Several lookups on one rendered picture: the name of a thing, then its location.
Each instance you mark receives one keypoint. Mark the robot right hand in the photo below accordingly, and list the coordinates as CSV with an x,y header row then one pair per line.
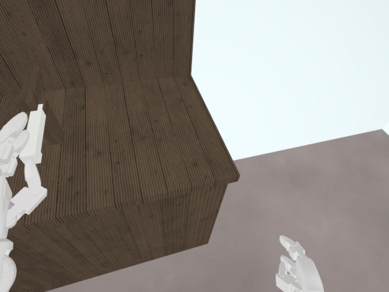
x,y
303,275

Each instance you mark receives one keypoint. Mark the counter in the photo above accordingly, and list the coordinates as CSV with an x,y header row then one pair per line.
x,y
133,163

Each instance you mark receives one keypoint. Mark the robot left hand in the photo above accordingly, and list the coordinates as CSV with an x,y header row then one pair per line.
x,y
12,141

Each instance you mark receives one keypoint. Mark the tap lever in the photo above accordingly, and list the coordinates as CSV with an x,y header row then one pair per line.
x,y
35,127

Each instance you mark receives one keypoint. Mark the robot left forearm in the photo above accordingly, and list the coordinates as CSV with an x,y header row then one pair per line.
x,y
7,265

